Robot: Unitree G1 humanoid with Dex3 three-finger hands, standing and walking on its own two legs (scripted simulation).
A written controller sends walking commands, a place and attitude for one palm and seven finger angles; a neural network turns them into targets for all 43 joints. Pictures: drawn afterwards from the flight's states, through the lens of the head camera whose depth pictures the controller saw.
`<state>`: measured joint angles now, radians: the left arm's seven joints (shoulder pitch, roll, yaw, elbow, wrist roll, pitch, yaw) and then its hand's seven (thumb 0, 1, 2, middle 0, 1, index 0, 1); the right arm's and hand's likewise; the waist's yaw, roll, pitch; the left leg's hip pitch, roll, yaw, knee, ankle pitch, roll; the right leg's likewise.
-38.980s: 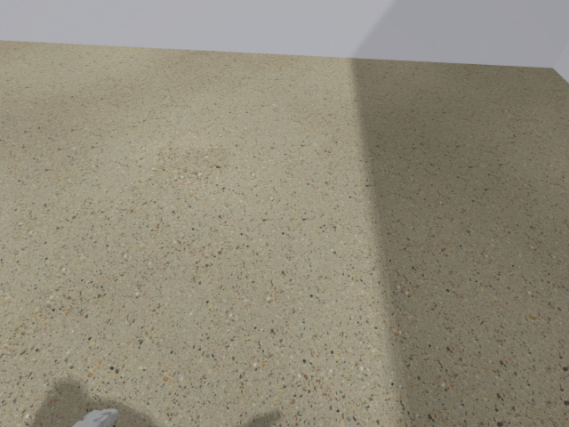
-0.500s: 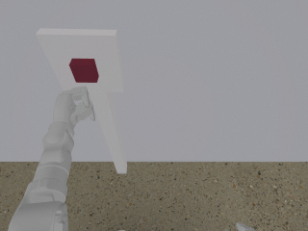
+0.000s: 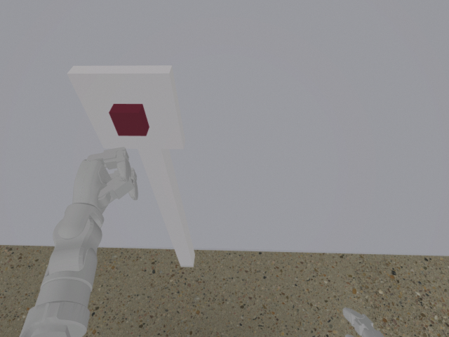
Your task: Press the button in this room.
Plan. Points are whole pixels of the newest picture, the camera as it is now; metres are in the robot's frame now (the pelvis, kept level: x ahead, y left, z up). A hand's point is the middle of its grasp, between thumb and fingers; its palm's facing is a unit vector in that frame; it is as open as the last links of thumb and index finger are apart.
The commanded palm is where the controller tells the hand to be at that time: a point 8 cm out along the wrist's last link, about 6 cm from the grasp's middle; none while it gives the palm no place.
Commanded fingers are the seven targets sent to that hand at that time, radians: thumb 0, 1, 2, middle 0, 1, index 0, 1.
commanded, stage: draw the hand back to the body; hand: left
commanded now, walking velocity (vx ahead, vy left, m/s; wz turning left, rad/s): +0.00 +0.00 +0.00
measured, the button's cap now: (130, 119) +0.51 +0.21 +0.13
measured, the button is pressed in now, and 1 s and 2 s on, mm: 0 0 0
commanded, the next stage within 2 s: step back with the hand held close in 1.28 s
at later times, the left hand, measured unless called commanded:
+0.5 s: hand (75, 232) +0.24 +0.22 +0.13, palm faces +0.21 -0.96 -0.19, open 3.1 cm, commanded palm +0.21 +0.27 +0.16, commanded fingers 0.00 0.90 0.90 -1.30 -1.50 -1.30 -1.50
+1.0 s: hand (4, 259) +0.19 +0.27 +0.17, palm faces +0.38 -0.85 -0.36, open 3.1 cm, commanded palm +0.13 +0.31 +0.20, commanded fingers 0.00 0.90 0.90 -1.30 -1.50 -1.30 -1.50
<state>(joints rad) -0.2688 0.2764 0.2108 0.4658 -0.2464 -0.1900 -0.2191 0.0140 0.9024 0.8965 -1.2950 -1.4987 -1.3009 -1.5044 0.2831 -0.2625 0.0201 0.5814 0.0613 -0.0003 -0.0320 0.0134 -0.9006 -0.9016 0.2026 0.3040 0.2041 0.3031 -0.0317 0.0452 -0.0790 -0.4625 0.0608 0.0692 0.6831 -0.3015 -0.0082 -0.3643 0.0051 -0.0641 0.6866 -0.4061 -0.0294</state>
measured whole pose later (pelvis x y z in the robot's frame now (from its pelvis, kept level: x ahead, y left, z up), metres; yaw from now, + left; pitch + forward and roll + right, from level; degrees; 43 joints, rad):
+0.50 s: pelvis -0.02 +0.01 +0.02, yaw +0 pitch -3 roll -1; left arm 0.17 0.28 0.16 -0.07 -0.14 -0.09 0.00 0.01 0.90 0.90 -1.30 -1.50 -1.30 -1.50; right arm 0.17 -0.23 0.04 0.58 0.04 -0.08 -0.09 0.02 -0.90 -0.90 0.20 0.30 0.20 0.30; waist 0.03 0.04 0.01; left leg -0.24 0.05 0.08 0.49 -0.20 0.01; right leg -0.13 0.00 -0.06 0.46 -0.28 -0.01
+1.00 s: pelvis +0.01 +0.03 +0.02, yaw +0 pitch -5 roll -1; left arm 0.53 0.33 0.27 -0.46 -0.08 -0.08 0.10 0.01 0.90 0.90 -1.30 -1.50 -1.31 -1.50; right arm 0.20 -0.23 0.03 0.60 0.00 -0.07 -0.06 0.02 -0.90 -0.90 0.20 0.30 0.21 0.30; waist 0.06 0.06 0.02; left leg -0.13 0.03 0.10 0.42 -0.21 0.02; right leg -0.01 -0.01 -0.04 0.36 -0.26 0.01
